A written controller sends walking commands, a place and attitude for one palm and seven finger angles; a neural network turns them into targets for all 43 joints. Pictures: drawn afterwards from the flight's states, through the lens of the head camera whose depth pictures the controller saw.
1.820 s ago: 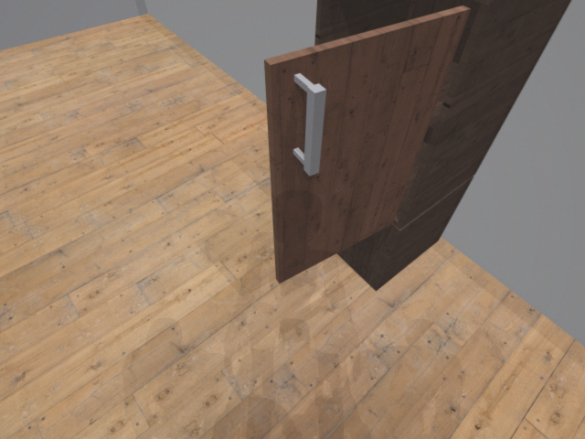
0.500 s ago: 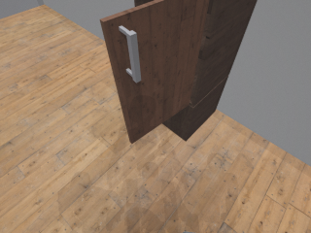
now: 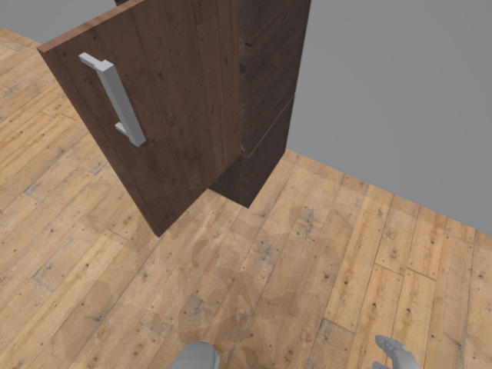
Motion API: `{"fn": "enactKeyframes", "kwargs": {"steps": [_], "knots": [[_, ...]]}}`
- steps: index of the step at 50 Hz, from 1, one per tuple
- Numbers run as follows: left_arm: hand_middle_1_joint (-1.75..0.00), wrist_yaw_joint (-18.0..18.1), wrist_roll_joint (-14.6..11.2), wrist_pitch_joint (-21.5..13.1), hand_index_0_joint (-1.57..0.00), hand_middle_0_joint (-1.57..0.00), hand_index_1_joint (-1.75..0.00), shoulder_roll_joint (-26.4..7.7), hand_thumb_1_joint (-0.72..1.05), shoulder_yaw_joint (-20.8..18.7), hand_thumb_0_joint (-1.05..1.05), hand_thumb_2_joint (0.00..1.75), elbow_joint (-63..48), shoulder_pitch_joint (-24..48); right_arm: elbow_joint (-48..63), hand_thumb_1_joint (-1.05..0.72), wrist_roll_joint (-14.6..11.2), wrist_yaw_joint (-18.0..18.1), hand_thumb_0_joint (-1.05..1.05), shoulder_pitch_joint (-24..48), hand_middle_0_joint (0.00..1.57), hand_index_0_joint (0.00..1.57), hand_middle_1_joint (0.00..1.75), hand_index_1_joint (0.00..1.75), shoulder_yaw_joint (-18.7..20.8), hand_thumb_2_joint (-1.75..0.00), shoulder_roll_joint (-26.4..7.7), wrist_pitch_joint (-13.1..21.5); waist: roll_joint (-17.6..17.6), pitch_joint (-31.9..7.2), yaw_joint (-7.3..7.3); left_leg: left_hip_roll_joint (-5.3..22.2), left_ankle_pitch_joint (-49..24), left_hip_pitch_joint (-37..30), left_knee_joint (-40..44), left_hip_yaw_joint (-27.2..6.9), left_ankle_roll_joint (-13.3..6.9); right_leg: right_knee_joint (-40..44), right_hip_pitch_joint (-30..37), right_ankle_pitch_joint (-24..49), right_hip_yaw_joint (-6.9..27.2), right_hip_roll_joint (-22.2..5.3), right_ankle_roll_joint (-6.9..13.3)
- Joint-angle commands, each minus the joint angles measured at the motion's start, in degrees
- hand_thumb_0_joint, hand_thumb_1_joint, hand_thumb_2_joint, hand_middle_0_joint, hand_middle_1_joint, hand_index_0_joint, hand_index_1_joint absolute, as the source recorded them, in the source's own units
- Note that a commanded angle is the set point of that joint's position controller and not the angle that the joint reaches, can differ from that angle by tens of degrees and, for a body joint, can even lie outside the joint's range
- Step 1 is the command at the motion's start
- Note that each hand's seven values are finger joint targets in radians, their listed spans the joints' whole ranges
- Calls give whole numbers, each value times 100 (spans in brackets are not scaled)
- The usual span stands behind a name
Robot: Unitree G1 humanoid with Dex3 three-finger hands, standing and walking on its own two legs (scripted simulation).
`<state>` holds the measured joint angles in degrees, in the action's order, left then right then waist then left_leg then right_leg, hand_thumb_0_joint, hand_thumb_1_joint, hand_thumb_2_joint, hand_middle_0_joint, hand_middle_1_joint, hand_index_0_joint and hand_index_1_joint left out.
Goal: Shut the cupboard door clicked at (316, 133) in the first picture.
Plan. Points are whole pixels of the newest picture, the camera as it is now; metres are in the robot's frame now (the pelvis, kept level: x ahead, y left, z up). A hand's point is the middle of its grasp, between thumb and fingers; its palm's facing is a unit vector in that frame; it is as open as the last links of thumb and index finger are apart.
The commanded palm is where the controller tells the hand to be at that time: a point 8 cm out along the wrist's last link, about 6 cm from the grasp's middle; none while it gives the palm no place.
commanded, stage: walk to a spot facing it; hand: left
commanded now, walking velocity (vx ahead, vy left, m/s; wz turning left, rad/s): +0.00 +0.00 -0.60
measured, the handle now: (115, 103) +0.46 +0.26 +0.14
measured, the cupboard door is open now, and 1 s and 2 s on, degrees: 83 83 83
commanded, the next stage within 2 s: none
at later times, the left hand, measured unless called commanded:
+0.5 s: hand (160, 316) +0.20 +0.20 -0.17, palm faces -0.32 -0.92 -0.22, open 7.4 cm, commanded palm none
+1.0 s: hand (200, 300) +0.24 +0.13 -0.19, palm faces -0.54 -0.82 -0.20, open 7.4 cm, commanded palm none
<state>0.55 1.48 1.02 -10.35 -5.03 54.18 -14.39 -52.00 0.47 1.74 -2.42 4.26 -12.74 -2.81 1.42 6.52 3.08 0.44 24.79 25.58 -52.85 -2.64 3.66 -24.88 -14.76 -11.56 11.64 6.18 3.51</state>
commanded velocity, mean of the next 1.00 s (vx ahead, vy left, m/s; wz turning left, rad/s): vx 0.00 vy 0.00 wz -0.60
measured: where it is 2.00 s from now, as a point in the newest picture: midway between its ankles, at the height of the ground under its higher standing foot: (307, 361)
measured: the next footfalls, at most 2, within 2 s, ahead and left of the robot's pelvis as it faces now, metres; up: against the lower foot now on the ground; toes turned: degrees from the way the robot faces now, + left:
left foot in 0.12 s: +0.05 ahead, +0.15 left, +0.00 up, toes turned -7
right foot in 0.58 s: +0.03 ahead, -0.11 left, +0.00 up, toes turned -27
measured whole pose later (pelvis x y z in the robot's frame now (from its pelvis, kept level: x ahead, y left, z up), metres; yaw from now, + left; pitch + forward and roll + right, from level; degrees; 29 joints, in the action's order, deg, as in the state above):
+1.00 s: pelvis +0.07 +0.01 -0.02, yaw -37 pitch +3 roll -1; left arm -0.2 0.7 2.5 -11.9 -4.7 52.1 -11.3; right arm -49.9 0.6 1.3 -9.7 3.0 -11.7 -0.2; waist 1.2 4.2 0.3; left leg 1.6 16.6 18.2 -32.0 0.8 0.8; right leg -35.6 -19.7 -20.2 8.2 5.0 0.2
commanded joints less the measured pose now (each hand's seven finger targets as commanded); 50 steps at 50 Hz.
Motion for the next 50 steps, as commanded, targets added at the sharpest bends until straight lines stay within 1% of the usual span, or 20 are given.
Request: {"fn": "enactKeyframes", "kwargs": {"steps": [1,4,6,7,8,9,13,23,26,27,28,29,30,32,36,44,46,47,49,50], "knots": [[-30,103,31,-33,-20,-20,-30,-1264,90,-318,0,90,-349,-302,507,-90,-83,71,0,-83,20,20,30,30,33,-90,-362,255,705,-1112,-79,-116,104,-103,926,34,-57,-13,1177,3243,1764,-1557,763],[-30,106,-37,16,-20,-20,-30,-1148,90,-276,0,90,-460,163,284,-90,-108,117,0,-874,20,20,30,30,66,-90,-503,321,466,-1282,-524,81,-1190,-2051,2848,-45,-102,-542,-106,2091,1385,-1063,196],[-30,5,-115,12,-20,-20,-30,-709,90,-183,0,90,-654,91,359,-90,42,183,0,-1157,20,20,30,30,183,-90,-1353,394,-2029,-1246,-484,2628,-2986,-3051,3676,-2427,-1140,-2590,-1859,-2587,-424,-1,-534],[-30,-7,-36,50,-20,-20,-30,-934,90,-199,0,90,-648,276,417,-90,109,199,0,-1131,20,20,30,30,112,-90,-1233,329,-1193,-940,-528,2819,-3552,-2431,3518,-2259,-1514,-3492,-1773,-2539,-476,-360,-590],[-30,-54,-4,44,-20,-20,-30,-814,90,-217,0,90,-750,23,603,-90,155,209,0,-806,20,20,30,30,69,-90,-1085,312,-776,-711,-251,2634,-3353,-1846,3508,-1665,-1562,-3989,-1704,-2216,-708,-507,-655],[-30,-61,65,81,-20,-20,-30,-809,90,-239,0,90,-584,78,586,-90,185,185,0,-716,20,20,30,30,6,-90,-899,372,-1307,-677,-186,2269,-4123,-1881,3402,-1554,-1421,-4358,-1953,-2048,-666,-461,-680],[-30,-195,-13,156,-20,-20,-30,-711,90,-167,0,90,-590,171,492,-90,101,182,0,-1106,20,20,30,30,-59,-90,-744,394,-1045,-833,-207,1546,-4948,-2345,3067,-5,-878,-4636,-2038,-1155,-999,-683,-760],[-30,-295,-17,92,-20,-20,-30,-571,90,3,0,90,-892,1031,231,-90,139,87,0,-1800,20,20,30,30,53,-90,-961,372,-1381,-692,-576,1786,-4777,-2507,2817,699,-991,-2019,-1202,-1143,-1706,-755,-553],[-30,-266,-33,18,-20,-20,-30,-704,90,-40,0,90,-763,502,290,-90,99,44,0,-1572,20,20,30,30,103,-90,-1075,342,-1139,-923,-253,1763,-4707,-2205,2081,955,-709,-764,-93,-441,-1808,-588,-344],[-30,-229,-18,-38,-20,-20,-30,-904,90,-102,0,90,-599,-32,350,-90,34,9,0,-1450,20,20,30,30,109,-90,-1063,336,-699,-1141,54,1596,-4276,-1581,1237,1145,-469,-72,995,556,-1615,-717,-210],[-30,-120,44,-121,-20,-20,-30,-1584,90,-260,0,90,-456,-570,532,-90,-41,-37,0,-1380,20,20,30,30,30,-90,-659,315,1092,-1462,271,846,-1654,-47,-288,1594,-78,295,2235,2621,385,-2170,373],[-30,-31,-52,-126,-20,-20,-30,-2023,90,-341,0,90,-353,-847,779,-90,-36,-30,0,-1092,20,20,30,30,-34,-90,-534,238,1707,-1546,377,284,1368,740,-1593,968,62,218,2181,4577,1518,-3131,1088],[-30,51,-78,-86,-20,-20,-30,-1843,90,-289,0,90,-383,-633,685,-90,-25,18,0,-1132,20,20,30,30,-26,-90,-628,159,1331,-1364,241,526,1195,905,-1857,180,-27,305,1850,3270,1191,-3017,1261],[-30,98,-30,-5,-20,-20,-30,-1425,90,-204,0,90,-623,282,554,-90,11,-42,0,-952,20,20,30,30,27,-90,-554,108,1080,-633,-97,640,363,971,-1782,195,12,631,786,1058,835,-2270,849],[-30,45,-5,-71,-20,-20,-30,-1287,90,-138,0,90,-723,576,354,-90,44,-92,0,-1199,20,20,30,30,42,-90,-435,74,567,-690,-387,400,-263,250,-999,365,92,605,182,1120,258,-1777,585],[-30,-9,25,-46,-20,-20,-30,-1324,90,-218,0,90,-638,302,521,-90,-37,-21,0,-850,20,20,30,30,52,-90,-403,234,880,-847,-243,68,-5,-275,871,401,33,262,416,1751,937,-1715,685],[-30,3,-28,-21,-20,-20,-30,-1285,90,-229,0,90,-661,449,392,-90,-49,31,0,-1225,20,20,30,30,40,-90,-424,292,818,-990,-444,4,-605,-974,1882,403,2,-79,207,1972,946,-1549,490],[-30,3,-59,0,-20,-20,-30,-1205,90,-208,0,90,-695,596,286,-90,-50,54,0,-1527,20,20,30,30,52,-90,-500,334,724,-1090,-617,86,-1165,-1693,2618,396,-33,-351,-208,1635,774,-1340,236],[-30,-59,-146,25,-20,-20,-30,-578,90,-84,0,90,-830,242,354,-90,73,100,0,-1690,20,20,30,30,209,-90,-1389,416,-2041,-1341,-525,2552,-2552,-2821,3623,-2080,-993,-2469,-1817,-2279,-669,-142,-463],[-30,-55,-69,39,-20,-20,-30,-791,90,-120,0,90,-847,477,397,-90,143,129,0,-1728,20,20,30,30,170,-90,-1384,373,-1449,-1191,-634,2920,-3206,-2466,3535,-2103,-1462,-3552,-1829,-2596,-700,-426,-480]]}}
